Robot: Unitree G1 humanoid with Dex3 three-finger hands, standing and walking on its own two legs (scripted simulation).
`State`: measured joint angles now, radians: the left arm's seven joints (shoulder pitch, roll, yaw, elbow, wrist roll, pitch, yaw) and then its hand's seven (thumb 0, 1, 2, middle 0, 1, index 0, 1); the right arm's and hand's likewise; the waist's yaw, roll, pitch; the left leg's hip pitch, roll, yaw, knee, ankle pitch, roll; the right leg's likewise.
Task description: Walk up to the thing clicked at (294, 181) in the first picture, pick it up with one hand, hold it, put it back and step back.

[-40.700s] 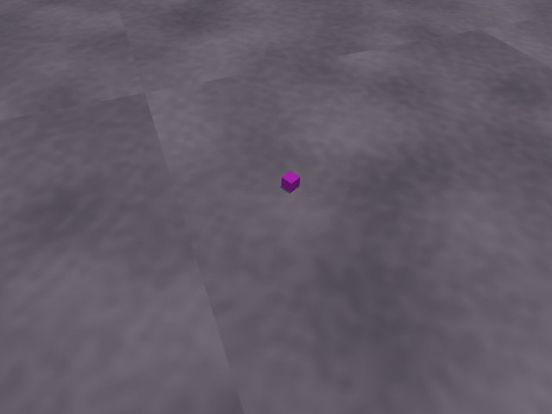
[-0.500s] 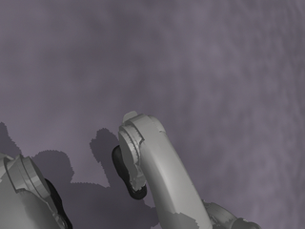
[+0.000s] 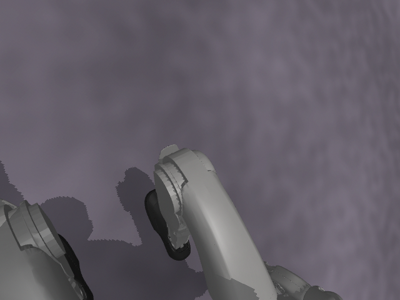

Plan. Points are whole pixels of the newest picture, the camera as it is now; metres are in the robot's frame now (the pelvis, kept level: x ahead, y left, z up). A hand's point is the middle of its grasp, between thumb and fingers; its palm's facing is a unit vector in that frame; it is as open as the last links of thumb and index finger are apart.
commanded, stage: withdraw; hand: left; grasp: from above
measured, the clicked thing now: out of the picture +0.41 +0.32 -0.29
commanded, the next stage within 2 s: home in 0.88 s
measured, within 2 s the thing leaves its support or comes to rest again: neither
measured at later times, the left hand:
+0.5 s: hand out of the picture +0.40 +0.36 -0.12, palm faces -0.24 -0.31 -0.92, open 14.0 cm
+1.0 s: hand out of the picture +0.37 +0.33 -0.19, palm faces -0.43 -0.16 -0.89, open 14.1 cm
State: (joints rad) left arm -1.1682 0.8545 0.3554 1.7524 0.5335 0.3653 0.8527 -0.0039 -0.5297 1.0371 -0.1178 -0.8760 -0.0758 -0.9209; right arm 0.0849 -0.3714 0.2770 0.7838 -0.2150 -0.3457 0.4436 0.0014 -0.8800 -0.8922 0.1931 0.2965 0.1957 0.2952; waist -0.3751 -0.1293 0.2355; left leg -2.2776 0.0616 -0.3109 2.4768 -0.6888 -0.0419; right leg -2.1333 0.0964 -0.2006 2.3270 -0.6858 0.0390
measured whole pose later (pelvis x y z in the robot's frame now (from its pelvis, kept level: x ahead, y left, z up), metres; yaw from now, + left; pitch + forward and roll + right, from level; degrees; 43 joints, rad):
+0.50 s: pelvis +0.00 +0.00 +0.02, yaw +4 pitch +31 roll -10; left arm -0.92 0.60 0.07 1.38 0.71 0.41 0.47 0.00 -0.48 0.95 -0.08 -0.97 -0.10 -0.95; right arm 0.14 -0.32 0.09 0.84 -0.10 -0.25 0.38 0.00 -0.90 -0.90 0.19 0.30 0.20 0.30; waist -0.22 0.06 -0.08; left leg -2.29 0.07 -0.19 2.38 -0.67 -0.01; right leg -2.17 0.08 -0.11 2.29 -0.69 0.04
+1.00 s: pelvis +0.00 +0.00 -0.01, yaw +7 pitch +31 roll -7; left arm -0.72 0.63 0.08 1.18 1.15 -0.13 0.38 0.00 -0.50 0.98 -0.09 -0.97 -0.10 -0.96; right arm 0.15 -0.29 0.05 0.76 -0.12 -0.09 0.15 0.00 -0.90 -0.90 0.20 0.30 0.20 0.30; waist -0.19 -0.03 0.01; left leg -2.33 0.04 -0.16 2.43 -0.64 -0.03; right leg -2.23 0.05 -0.08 2.39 -0.70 0.03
